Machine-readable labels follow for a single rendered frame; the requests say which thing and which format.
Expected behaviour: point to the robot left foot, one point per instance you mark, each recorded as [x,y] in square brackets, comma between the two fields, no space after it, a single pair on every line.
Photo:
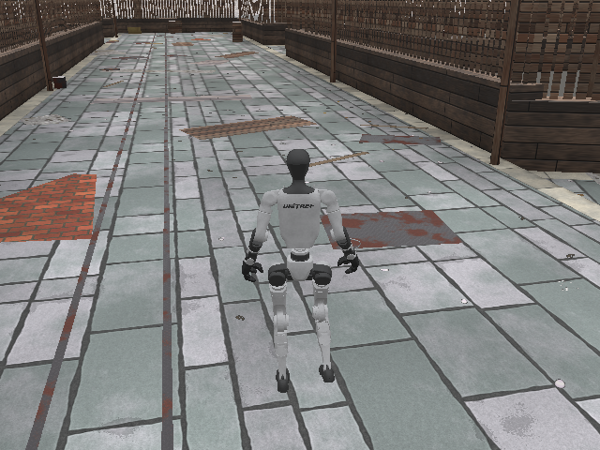
[282,385]

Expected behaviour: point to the right robot forearm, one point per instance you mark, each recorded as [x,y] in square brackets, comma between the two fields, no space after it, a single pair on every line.
[347,246]

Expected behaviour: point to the left robot forearm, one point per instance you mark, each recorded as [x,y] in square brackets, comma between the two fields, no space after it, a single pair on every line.
[252,250]

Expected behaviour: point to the humanoid robot head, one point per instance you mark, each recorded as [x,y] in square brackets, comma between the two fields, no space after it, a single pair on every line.
[298,163]

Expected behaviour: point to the right robot upper arm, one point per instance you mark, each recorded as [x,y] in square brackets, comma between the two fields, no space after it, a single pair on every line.
[329,198]

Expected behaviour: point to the robot right hand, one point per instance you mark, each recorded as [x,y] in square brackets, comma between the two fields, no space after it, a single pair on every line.
[354,263]

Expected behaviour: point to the robot left hand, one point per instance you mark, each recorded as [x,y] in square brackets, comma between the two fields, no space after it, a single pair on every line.
[251,268]

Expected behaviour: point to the left robot upper arm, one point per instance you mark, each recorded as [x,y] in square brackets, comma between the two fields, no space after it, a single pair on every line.
[269,199]

